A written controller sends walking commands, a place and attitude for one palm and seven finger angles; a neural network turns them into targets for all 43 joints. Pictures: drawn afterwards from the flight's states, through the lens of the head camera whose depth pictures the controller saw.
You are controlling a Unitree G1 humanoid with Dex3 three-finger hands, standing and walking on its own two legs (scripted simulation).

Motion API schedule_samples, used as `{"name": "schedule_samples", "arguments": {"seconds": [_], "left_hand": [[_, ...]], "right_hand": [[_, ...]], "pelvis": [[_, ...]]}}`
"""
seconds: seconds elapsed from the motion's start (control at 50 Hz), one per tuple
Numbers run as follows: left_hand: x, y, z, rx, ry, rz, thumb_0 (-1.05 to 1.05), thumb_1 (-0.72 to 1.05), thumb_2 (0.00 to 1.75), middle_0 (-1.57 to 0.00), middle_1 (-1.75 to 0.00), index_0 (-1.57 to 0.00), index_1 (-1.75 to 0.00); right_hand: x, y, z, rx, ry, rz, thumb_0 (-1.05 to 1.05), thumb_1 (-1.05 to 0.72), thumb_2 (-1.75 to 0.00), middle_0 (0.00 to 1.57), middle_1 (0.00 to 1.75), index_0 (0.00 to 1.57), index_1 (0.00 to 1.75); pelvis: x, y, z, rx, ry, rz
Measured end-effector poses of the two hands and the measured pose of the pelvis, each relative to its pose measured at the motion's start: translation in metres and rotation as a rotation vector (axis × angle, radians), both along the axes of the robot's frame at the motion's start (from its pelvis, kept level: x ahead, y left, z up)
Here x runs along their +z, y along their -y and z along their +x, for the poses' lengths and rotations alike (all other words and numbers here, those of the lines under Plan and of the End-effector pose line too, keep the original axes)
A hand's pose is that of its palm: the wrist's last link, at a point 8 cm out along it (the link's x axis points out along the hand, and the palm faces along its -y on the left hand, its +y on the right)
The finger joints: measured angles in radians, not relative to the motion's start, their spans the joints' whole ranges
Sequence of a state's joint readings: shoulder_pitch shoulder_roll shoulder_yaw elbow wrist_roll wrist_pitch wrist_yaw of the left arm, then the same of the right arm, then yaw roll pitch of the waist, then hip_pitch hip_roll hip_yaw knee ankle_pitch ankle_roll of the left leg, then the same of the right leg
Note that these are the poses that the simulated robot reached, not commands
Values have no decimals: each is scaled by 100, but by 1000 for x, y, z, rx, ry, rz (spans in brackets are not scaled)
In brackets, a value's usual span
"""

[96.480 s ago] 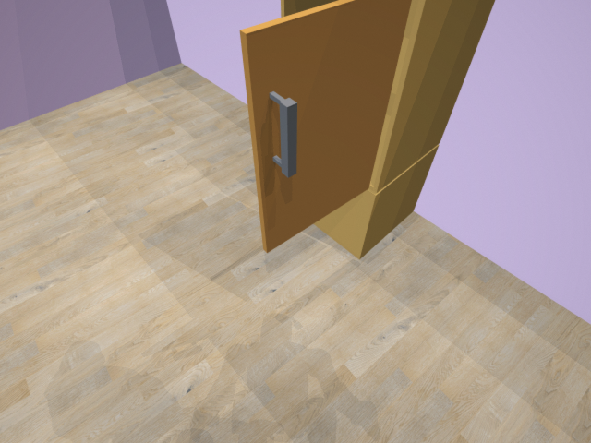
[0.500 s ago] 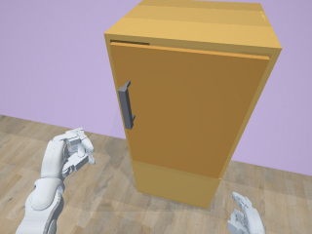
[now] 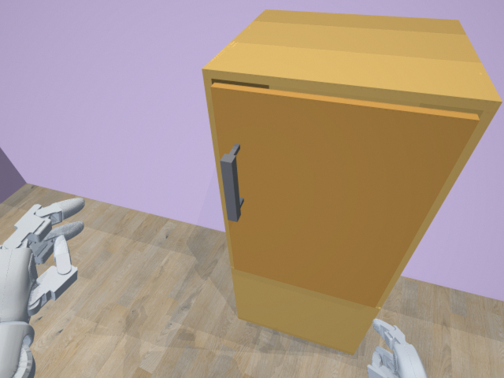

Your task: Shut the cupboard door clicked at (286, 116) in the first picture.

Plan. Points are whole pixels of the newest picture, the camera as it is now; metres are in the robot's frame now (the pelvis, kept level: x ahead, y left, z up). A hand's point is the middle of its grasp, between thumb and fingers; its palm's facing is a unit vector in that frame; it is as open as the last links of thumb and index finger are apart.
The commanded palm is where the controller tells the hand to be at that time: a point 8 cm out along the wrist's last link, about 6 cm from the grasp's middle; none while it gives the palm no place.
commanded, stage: draw the hand back to the body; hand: left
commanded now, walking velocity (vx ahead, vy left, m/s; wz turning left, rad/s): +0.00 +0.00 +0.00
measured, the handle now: (235, 183) +0.48 +0.10 +0.05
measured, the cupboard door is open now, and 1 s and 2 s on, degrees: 0 0 0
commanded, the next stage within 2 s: step back with the hand held close in 0.40 s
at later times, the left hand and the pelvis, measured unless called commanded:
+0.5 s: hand (75, 274) +0.18 +0.24 +0.16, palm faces +0.43 -0.81 -0.40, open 7.4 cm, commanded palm +0.13 +0.28 +0.17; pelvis -0.01 -0.02 +0.00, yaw +0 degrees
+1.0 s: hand (79, 277) +0.18 +0.24 +0.16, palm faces +0.34 -0.80 -0.49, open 7.4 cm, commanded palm +0.12 +0.28 +0.17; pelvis -0.03 -0.02 -0.01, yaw -2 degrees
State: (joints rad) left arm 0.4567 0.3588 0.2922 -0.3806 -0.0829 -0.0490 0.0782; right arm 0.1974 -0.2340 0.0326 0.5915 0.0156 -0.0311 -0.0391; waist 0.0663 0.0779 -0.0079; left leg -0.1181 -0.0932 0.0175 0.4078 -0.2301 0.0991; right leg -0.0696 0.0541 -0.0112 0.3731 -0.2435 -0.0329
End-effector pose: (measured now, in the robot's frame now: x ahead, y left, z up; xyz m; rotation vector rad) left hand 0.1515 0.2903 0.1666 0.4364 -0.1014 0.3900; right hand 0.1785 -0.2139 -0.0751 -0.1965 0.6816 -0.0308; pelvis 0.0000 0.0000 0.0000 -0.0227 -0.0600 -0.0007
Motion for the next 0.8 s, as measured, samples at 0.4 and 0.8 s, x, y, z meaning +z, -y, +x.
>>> {"name": "schedule_samples", "arguments": {"seconds": [0.4,0.8], "left_hand": [[5,13,-11,21,29,2,2,89,90,-22,-31,-21,-31],[6,26,2,-30,2,95,1,89,90,-21,-30,-21,-30]], "right_hand": [[0,20,-9,-25,6,-12,2,-90,-90,20,30,20,30],[-14,61,-34,-156,-76,-35,2,-90,-90,20,30,20,30]], "pelvis": [[0,16,-6,0,8,6],[-4,23,-13,-27,-73,9]]}}
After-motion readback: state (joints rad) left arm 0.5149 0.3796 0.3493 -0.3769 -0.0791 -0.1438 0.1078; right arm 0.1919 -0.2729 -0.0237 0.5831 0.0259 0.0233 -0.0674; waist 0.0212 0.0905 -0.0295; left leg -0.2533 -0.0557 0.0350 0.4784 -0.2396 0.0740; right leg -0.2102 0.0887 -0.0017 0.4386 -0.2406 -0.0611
